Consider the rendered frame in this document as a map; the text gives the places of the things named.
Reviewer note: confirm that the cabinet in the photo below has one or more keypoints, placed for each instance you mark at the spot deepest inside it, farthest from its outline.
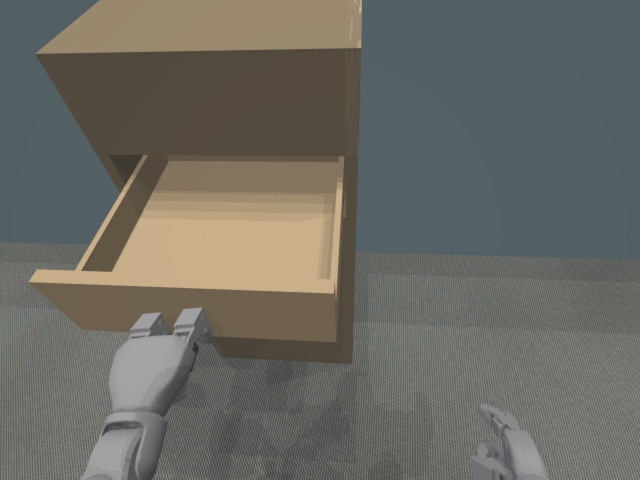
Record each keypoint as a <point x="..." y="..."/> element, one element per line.
<point x="222" y="78"/>

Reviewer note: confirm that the robot left forearm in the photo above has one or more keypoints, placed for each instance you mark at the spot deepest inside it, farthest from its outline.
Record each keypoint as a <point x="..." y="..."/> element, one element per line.
<point x="129" y="447"/>

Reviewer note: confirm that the handle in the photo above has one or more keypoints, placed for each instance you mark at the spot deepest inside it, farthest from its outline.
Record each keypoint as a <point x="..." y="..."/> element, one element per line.
<point x="195" y="349"/>

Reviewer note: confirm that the robot left hand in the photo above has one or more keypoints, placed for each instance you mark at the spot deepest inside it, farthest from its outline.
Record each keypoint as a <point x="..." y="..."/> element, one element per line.
<point x="150" y="371"/>

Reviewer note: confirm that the robot right hand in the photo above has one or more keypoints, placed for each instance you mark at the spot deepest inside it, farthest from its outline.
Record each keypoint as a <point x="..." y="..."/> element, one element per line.
<point x="519" y="455"/>

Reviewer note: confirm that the drawer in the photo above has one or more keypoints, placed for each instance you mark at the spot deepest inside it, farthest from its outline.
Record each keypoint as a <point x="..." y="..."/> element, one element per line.
<point x="254" y="240"/>

